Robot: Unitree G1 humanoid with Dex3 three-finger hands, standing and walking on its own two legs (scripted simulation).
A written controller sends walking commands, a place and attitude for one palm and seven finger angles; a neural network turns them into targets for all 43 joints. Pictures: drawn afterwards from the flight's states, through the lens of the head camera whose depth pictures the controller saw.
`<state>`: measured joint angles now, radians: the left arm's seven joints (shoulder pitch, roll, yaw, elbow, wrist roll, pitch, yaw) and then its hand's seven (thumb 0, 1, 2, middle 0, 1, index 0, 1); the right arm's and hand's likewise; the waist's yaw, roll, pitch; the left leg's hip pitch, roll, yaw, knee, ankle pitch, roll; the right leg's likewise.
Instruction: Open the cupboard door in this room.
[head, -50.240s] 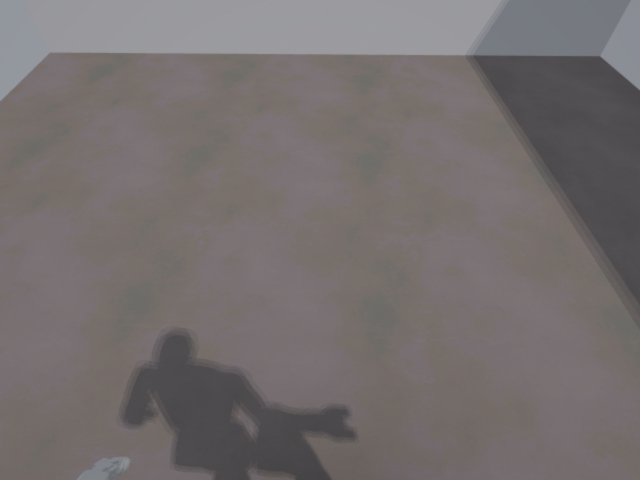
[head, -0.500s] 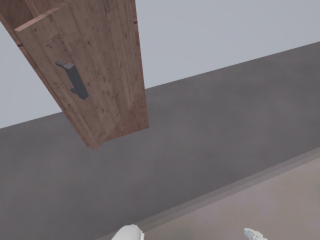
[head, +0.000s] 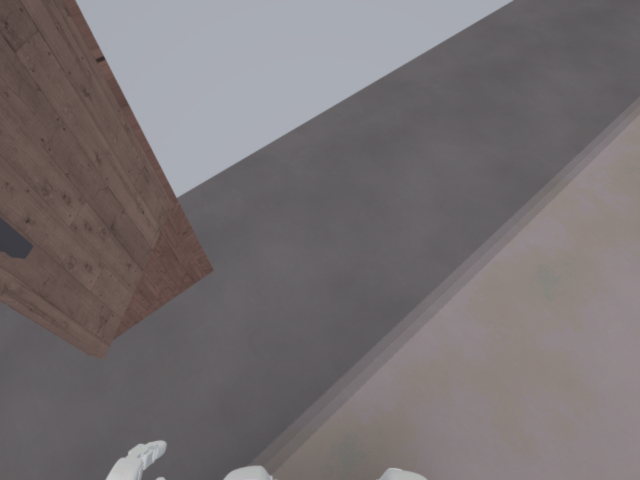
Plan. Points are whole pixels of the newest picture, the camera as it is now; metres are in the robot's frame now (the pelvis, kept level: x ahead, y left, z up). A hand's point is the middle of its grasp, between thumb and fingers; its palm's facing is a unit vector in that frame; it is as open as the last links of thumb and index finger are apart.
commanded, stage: walk to a spot facing it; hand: left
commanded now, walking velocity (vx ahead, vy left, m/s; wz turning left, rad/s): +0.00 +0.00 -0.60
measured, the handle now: out of the picture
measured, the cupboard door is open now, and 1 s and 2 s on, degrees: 41 41 41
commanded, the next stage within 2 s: turn to face it in 1.80 s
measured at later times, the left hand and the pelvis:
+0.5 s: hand (216, 451) +0.16 +0.17 -0.14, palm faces -0.27 -0.94 -0.18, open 7.4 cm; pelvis +0.02 +0.00 +0.02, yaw -18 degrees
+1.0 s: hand (284, 388) +0.26 +0.08 -0.18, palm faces -0.47 -0.87 -0.14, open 7.4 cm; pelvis +0.17 -0.08 +0.00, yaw -33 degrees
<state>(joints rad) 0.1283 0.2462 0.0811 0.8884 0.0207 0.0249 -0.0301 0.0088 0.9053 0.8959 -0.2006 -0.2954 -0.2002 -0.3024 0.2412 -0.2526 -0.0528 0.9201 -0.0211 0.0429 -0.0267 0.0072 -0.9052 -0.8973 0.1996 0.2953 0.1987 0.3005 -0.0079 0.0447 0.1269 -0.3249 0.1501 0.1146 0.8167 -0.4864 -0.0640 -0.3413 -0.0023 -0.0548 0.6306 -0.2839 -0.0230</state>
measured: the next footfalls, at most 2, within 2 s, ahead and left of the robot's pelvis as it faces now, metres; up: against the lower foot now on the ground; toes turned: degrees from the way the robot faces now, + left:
left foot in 0.30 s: +0.08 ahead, +0.13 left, +0.00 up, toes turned -9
right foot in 0.62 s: +0.04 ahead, -0.16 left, +0.00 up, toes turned -29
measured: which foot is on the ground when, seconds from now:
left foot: up 0.00-0.28, down 0.30-0.60, up 0.62-0.96, down 0.98-1.00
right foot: down 0.00-0.30, up 0.32-0.60, down 0.62-0.98, up 1.00-1.00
